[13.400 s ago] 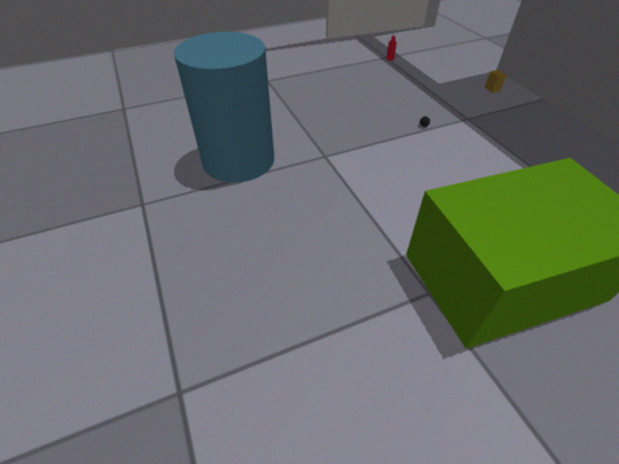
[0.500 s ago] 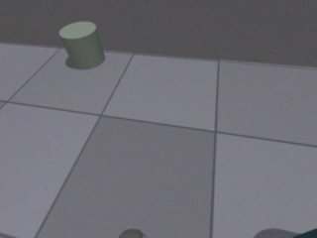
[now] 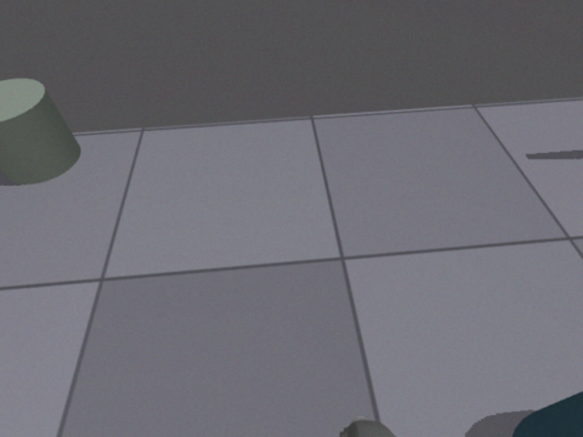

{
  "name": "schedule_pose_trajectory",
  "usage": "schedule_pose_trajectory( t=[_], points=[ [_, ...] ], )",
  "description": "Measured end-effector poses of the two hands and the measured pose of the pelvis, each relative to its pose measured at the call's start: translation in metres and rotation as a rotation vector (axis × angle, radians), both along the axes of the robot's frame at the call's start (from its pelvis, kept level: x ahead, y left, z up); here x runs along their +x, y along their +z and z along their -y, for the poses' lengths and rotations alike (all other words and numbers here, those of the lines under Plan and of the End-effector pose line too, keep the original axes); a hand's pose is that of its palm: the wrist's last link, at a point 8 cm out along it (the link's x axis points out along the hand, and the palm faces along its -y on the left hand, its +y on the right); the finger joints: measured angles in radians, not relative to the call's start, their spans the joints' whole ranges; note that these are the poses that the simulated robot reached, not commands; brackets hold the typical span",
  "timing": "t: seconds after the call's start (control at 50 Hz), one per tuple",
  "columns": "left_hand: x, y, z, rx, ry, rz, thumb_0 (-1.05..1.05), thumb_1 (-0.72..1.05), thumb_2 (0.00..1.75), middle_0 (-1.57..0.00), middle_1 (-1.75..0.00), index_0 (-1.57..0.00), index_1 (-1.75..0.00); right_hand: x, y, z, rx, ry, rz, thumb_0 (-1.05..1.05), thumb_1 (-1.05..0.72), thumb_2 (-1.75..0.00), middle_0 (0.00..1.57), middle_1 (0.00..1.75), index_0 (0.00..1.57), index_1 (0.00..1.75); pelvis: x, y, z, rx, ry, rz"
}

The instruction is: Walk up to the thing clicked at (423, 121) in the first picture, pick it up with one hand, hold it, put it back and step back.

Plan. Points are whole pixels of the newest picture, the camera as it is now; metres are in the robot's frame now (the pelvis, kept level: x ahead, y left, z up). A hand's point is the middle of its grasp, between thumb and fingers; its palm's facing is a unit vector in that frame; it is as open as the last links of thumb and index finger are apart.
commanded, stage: walk up
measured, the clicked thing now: out of the picture +0.06 -1.90 -0.74
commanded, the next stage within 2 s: stand in 1.30 s
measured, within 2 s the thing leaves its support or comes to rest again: neither
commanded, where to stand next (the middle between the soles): +0.13 +0.03 m, yaw -13 degrees
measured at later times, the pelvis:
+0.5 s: pelvis +0.07 +0.03 -0.03, yaw -10 degrees
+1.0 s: pelvis +0.07 +0.03 -0.01, yaw -15 degrees
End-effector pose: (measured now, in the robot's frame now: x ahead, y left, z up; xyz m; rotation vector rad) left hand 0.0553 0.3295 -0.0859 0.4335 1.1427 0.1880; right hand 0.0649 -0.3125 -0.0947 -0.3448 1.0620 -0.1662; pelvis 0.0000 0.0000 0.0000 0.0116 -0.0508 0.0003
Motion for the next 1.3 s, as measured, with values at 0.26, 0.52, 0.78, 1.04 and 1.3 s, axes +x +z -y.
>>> schedule_pose_trajectory(
  t=[0.26,0.52,0.78,1.04,1.3],
  points=[
    [0.126,-0.001,0.031,0.040,-0.122,0.112,0.01,0.91,0.90,-0.20,-0.30,-0.21,-0.30,0.021,-0.047,0.006,0.035,-0.144,-0.120,0.01,-0.90,-0.90,0.20,0.30,0.20,0.30,0.058,-0.018,0.004,0.001,-0.096,0.002],
    [0.181,-0.048,0.011,-0.053,-0.168,0.070,0.01,0.91,0.90,-0.20,-0.31,-0.21,-0.30,0.017,-0.030,-0.026,-0.054,-0.228,-0.091,0.00,-0.90,-0.90,0.20,0.30,0.21,0.30,0.073,-0.030,-0.036,-0.009,-0.175,0.000],
    [0.163,-0.044,0.009,-0.024,-0.194,-0.018,0.01,0.91,0.90,-0.20,-0.30,-0.20,-0.30,-0.004,-0.025,-0.008,-0.075,-0.293,-0.110,0.00,-0.90,-0.90,0.20,0.30,0.21,0.30,0.067,-0.023,-0.029,-0.038,-0.239,-0.006],
    [0.167,-0.028,0.025,-0.071,-0.183,0.001,0.01,0.91,0.90,-0.20,-0.30,-0.21,-0.30,0.003,-0.029,-0.037,0.034,-0.280,-0.087,0.00,-0.90,-0.90,0.20,0.30,0.21,0.30,0.066,-0.007,-0.031,-0.005,-0.257,0.008],
    [0.177,-0.019,0.037,-0.087,-0.182,-0.025,0.01,0.91,0.90,-0.20,-0.30,-0.20,-0.30,0.003,-0.018,-0.031,0.030,-0.322,-0.101,0.00,-0.90,-0.90,0.20,0.30,0.21,0.30,0.070,0.007,-0.030,-0.006,-0.267,0.001]
  ],
)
